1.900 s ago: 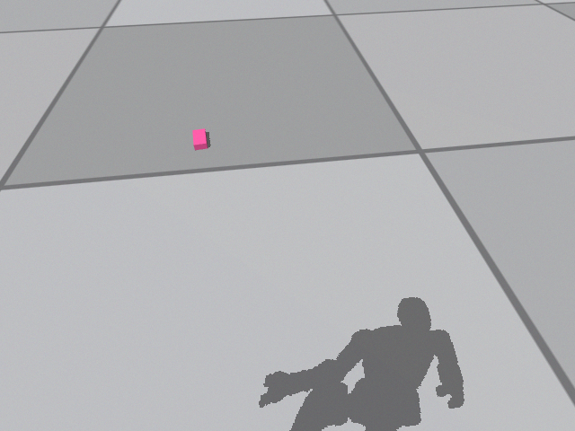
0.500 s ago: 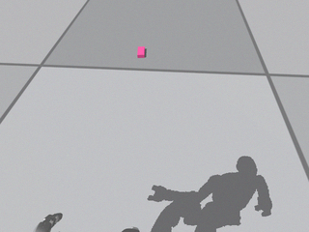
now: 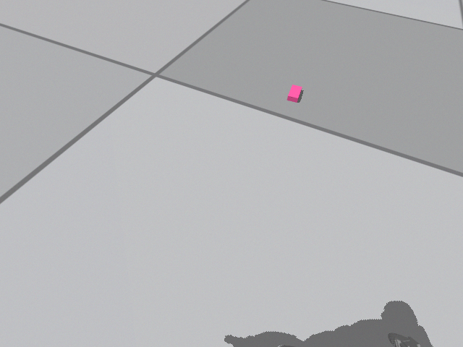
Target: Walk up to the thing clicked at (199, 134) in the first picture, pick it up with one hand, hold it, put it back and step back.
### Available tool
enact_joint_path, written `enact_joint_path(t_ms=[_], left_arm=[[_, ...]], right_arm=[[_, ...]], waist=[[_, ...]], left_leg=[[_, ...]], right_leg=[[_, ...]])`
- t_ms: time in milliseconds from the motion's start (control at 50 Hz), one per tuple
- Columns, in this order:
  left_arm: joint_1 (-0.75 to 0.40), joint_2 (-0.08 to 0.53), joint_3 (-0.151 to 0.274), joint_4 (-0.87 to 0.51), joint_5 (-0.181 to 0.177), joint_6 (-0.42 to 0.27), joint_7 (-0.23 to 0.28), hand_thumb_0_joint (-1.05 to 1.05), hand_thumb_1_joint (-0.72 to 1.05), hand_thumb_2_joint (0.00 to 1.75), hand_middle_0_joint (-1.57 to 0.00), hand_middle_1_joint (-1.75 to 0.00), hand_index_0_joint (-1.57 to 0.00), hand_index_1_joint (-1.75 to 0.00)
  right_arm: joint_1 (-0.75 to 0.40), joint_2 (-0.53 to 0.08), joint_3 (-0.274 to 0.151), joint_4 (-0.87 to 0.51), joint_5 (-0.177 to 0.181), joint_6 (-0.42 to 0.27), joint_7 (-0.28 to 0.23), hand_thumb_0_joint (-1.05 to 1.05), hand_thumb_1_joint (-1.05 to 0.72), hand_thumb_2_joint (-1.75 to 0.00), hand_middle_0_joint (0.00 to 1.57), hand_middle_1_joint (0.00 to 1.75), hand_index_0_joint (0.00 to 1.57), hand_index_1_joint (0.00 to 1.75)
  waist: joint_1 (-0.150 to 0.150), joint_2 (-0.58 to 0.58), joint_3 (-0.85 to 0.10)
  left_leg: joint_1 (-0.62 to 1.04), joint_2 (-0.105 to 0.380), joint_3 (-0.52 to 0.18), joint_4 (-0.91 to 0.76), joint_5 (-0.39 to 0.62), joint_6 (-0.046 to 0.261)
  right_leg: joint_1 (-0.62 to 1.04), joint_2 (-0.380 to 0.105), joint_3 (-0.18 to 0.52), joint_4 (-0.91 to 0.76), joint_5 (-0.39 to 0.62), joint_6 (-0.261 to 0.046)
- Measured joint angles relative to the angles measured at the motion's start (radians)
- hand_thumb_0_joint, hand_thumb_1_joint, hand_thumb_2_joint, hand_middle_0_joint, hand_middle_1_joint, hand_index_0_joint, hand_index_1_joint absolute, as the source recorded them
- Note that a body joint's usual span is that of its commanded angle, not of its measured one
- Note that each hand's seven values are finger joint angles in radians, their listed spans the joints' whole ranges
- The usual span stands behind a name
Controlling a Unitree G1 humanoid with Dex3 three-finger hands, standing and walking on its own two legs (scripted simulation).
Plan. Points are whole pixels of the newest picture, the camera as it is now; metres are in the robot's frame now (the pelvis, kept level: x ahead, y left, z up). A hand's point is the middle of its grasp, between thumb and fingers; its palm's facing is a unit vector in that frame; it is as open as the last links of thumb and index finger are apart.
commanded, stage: walk up
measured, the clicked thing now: (294, 93) +1.88 -0.41 -0.74
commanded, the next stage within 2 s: stand in 1.12 s
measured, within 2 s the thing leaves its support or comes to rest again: neither
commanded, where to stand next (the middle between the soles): +0.06 +0.00 m, yaw +15 degrees
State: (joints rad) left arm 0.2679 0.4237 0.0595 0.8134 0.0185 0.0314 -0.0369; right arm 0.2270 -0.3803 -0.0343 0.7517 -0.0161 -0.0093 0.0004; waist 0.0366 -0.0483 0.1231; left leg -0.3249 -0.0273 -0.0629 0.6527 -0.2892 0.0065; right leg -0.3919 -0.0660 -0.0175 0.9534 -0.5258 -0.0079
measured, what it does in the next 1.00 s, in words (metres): steps on the spot, turning left: right foot, then left foot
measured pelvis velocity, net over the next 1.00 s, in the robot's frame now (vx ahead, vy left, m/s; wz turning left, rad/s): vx -0.01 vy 0.00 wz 0.30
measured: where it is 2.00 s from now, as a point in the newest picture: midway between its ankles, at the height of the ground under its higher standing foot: outside the picture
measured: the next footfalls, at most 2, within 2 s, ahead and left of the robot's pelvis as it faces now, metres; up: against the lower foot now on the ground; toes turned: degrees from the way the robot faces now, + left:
right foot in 0.12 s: +0.08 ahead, -0.13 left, +0.00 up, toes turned +12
left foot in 0.42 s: +0.04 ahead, +0.14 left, +0.00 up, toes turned +11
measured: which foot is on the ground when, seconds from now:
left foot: down 0.00-0.12, up 0.14-0.40, down 0.42-1.00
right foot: up 0.00-0.10, down 0.12-1.00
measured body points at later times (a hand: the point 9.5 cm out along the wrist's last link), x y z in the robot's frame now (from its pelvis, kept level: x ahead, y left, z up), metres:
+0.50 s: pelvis +0.00 +0.00 -0.01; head +0.04 +0.01 +0.44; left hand -0.02 +0.35 -0.11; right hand +0.15 -0.29 -0.12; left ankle +0.00 +0.14 -0.72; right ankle +0.02 -0.15 -0.70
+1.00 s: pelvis -0.01 +0.00 +0.01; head +0.01 +0.01 +0.45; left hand +0.00 +0.32 -0.12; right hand +0.18 -0.26 -0.11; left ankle +0.00 +0.14 -0.72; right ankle +0.04 -0.13 -0.72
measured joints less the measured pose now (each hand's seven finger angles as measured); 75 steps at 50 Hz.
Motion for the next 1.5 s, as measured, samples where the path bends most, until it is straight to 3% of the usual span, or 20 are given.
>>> enact_joint_path(t_ms=[80, 120, 160, 200, 260, 380, 420, 440, 460, 500, 540, 620, 660, 680, 740, 780, 1040, 1500], left_arm=[[0.017, -0.004, 0.002, 0.006, -0.002, -0.018, 0.010, 0.01, 0.90, 0.90, -0.21, -0.30, -0.20, -0.30], [0.025, -0.006, 0.005, 0.005, 0.002, -0.036, 0.021, 0.01, 0.90, 0.90, -0.21, -0.30, -0.20, -0.30], [0.030, -0.016, 0.002, 0.004, 0.018, -0.051, 0.028, 0.01, 0.90, 0.90, -0.21, -0.30, -0.21, -0.30], [0.030, -0.020, -0.005, 0.007, 0.022, -0.052, 0.031, 0.01, 0.90, 0.90, -0.21, -0.30, -0.21, -0.30], [0.028, -0.033, -0.012, 0.010, 0.025, -0.059, 0.036, 0.01, 0.90, 0.90, -0.21, -0.30, -0.21, -0.30], [0.034, 0.004, -0.003, -0.029, 0.035, -0.069, 0.027, 0.01, 0.90, 0.90, -0.21, -0.30, -0.21, -0.30], [0.032, 0.022, 0.000, -0.037, 0.025, -0.060, 0.026, 0.01, 0.90, 0.90, -0.21, -0.30, -0.21, -0.30], [0.027, 0.032, 0.001, -0.037, 0.019, -0.055, 0.027, 0.01, 0.90, 0.90, -0.21, -0.30, -0.21, -0.30], [0.017, 0.037, 0.005, -0.030, 0.013, -0.045, 0.029, 0.01, 0.90, 0.90, -0.21, -0.30, -0.21, -0.30], [-0.002, 0.030, 0.002, -0.006, 0.002, -0.022, 0.037, 0.01, 0.90, 0.90, -0.21, -0.30, -0.21, -0.30], [-0.015, 0.025, -0.003, 0.012, -0.006, -0.014, 0.038, 0.01, 0.90, 0.90, -0.21, -0.30, -0.20, -0.30], [-0.028, 0.002, -0.011, 0.039, -0.009, -0.030, 0.032, 0.01, 0.90, 0.90, -0.20, -0.30, -0.20, -0.30], [-0.039, -0.020, -0.017, 0.058, -0.002, -0.040, 0.033, 0.01, 0.90, 0.90, -0.20, -0.30, -0.20, -0.30], [-0.042, -0.031, -0.023, 0.065, 0.003, -0.044, 0.032, 0.01, 0.90, 0.90, -0.20, -0.30, -0.20, -0.30], [-0.049, -0.048, -0.042, 0.084, 0.007, -0.044, 0.021, 0.01, 0.90, 0.90, -0.21, -0.30, -0.21, -0.30], [-0.062, -0.060, -0.052, 0.102, 0.004, -0.040, 0.018, 0.01, 0.90, 0.90, -0.21, -0.30, -0.21, -0.30], [-0.165, -0.040, -0.044, 0.193, -0.012, -0.036, 0.016, 0.01, 0.90, 0.90, -0.21, -0.30, -0.21, -0.30], [-0.180, -0.066, -0.059, 0.356, -0.008, -0.045, 0.018, 0.01, 0.90, 0.90, -0.21, -0.30, -0.20, -0.30]], right_arm=[[-0.002, -0.013, -0.005, -0.023, -0.009, 0.017, 0.007, 0.00, -0.90, -0.90, 0.21, 0.30, 0.21, 0.30], [-0.006, -0.025, -0.010, -0.032, -0.006, 0.034, 0.009, 0.00, -0.90, -0.90, 0.21, 0.30, 0.21, 0.30], [-0.016, -0.033, -0.023, -0.023, -0.001, 0.052, 0.003, 0.00, -0.90, -0.90, 0.21, 0.30, 0.20, 0.30], [-0.021, -0.033, -0.027, -0.006, 0.000, 0.065, -0.002, 0.01, -0.90, -0.90, 0.20, 0.30, 0.20, 0.30], [-0.015, -0.050, -0.037, 0.004, 0.006, 0.060, 0.013, 0.01, -0.90, -0.90, 0.20, 0.30, 0.20, 0.30], [0.006, -0.049, -0.038, 0.036, 0.004, 0.049, 0.036, 0.01, -0.90, -0.90, 0.20, 0.30, 0.20, 0.30], [0.015, -0.047, -0.036, 0.048, 0.003, 0.033, 0.033, 0.01, -0.90, -0.90, 0.20, 0.30, 0.20, 0.30], [0.014, -0.041, -0.036, 0.057, 0.000, 0.022, 0.028, 0.01, -0.90, -0.90, 0.20, 0.30, 0.20, 0.30], [0.013, -0.032, -0.035, 0.063, -0.006, 0.015, 0.022, 0.01, -0.90, -0.90, 0.20, 0.30, 0.20, 0.30], [0.018, -0.023, -0.022, 0.070, -0.005, 0.004, 0.017, 0.01, -0.90, -0.90, 0.20, 0.30, 0.20, 0.30], [0.020, -0.009, -0.007, 0.077, 0.000, -0.003, 0.009, 0.01, -0.90, -0.90, 0.20, 0.30, 0.20, 0.30], [0.007, 0.000, 0.013, 0.086, 0.007, -0.010, 0.001, 0.01, -0.90, -0.90, 0.21, 0.30, 0.20, 0.30], [-0.009, -0.005, 0.016, 0.095, 0.016, -0.003, -0.001, 0.01, -0.90, -0.90, 0.21, 0.30, 0.20, 0.30], [-0.017, -0.005, 0.016, 0.104, 0.022, 0.002, -0.003, 0.01, -0.90, -0.90, 0.21, 0.30, 0.20, 0.30], [-0.038, -0.001, 0.015, 0.132, 0.029, 0.006, -0.005, 0.01, -0.90, -0.90, 0.21, 0.30, 0.20, 0.30], [-0.049, -0.004, 0.014, 0.151, 0.027, -0.003, -0.004, 0.01, -0.90, -0.90, 0.20, 0.30, 0.20, 0.30], [-0.102, 0.017, 0.046, 0.260, 0.015, -0.009, 0.008, 0.00, -0.90, -0.90, 0.20, 0.30, 0.20, 0.30], [-0.163, 0.028, 0.044, 0.376, 0.017, -0.003, 0.007, 0.00, -0.90, -0.90, 0.20, 0.30, 0.20, 0.30]], waist=[[-0.012, 0.038, -0.012], [-0.011, 0.066, -0.016], [-0.007, 0.102, -0.014], [0.008, 0.095, -0.013], [0.012, 0.107, -0.009], [0.009, 0.083, 0.000], [0.008, 0.066, -0.002], [0.006, 0.045, 0.005], [0.009, 0.024, 0.014], [-0.004, 0.023, 0.009], [-0.012, 0.017, 0.001], [-0.021, 0.023, -0.010], [-0.023, 0.053, -0.005], [-0.024, 0.067, -0.006], [-0.019, 0.059, -0.016], [-0.019, 0.060, -0.020], [-0.012, 0.049, -0.040], [-0.013, 0.067, -0.047]], left_leg=[[-0.037, 0.000, -0.049, 0.043, -0.013, -0.014], [-0.068, 0.002, -0.074, 0.098, -0.036, -0.021], [-0.114, -0.013, -0.113, 0.208, -0.112, 0.005], [-0.165, -0.048, -0.092, 0.383, -0.206, 0.004], [-0.197, -0.038, -0.050, 0.491, -0.169, -0.006], [-0.096, 0.029, 0.019, 0.204, -0.164, -0.009], [-0.028, 0.028, 0.037, 0.052, -0.092, 0.000], [-0.012, 0.012, 0.043, 0.021, -0.026, -0.005], [-0.014, -0.004, 0.051, 0.040, -0.024, -0.009], [-0.030, -0.007, 0.035, 0.078, -0.049, -0.005], [-0.029, -0.008, 0.021, 0.075, -0.050, -0.003], [-0.038, 0.000, 0.000, 0.085, -0.053, -0.014], [-0.045, 0.017, -0.023, 0.112, -0.065, -0.025], [-0.047, 0.022, -0.036, 0.118, -0.065, -0.020], [-0.028, 0.003, -0.030, 0.097, -0.092, 0.001], [-0.011, -0.001, -0.025, 0.060, -0.024, -0.012], [0.026, 0.009, -0.062, -0.055, 0.034, -0.028], [0.156, 0.044, -0.044, -0.276, 0.127, -0.053]], right_leg=[[0.032, 0.013, 0.007, -0.134, 0.045, -0.001], [0.072, 0.031, -0.008, -0.234, 0.148, 0.001], [0.073, 0.037, -0.037, -0.220, 0.156, 0.014], [0.081, 0.011, -0.038, -0.225, 0.152, 0.010], [0.111, -0.019, -0.053, -0.283, 0.178, 0.011], [0.110, -0.069, -0.089, -0.287, 0.174, 0.024], [0.088, -0.090, -0.095, -0.231, 0.142, 0.033], [0.072, -0.110, -0.088, -0.184, 0.118, 0.030], [0.052, -0.116, -0.060, -0.127, 0.091, 0.019], [0.022, -0.068, -0.006, -0.032, -0.015, 0.003], [0.006, -0.033, 0.019, 0.007, -0.043, -0.006], [0.037, -0.003, 0.007, -0.126, 0.019, -0.016], [0.074, 0.020, -0.013, -0.215, 0.147, 0.003], [0.081, 0.026, -0.025, -0.223, 0.156, 0.014], [0.086, 0.007, -0.025, -0.218, 0.145, 0.022], [0.095, -0.003, -0.024, -0.225, 0.147, 0.032], [0.164, 0.009, -0.065, -0.385, 0.232, 0.030], [0.267, 0.036, -0.050, -0.573, 0.320, 0.018]])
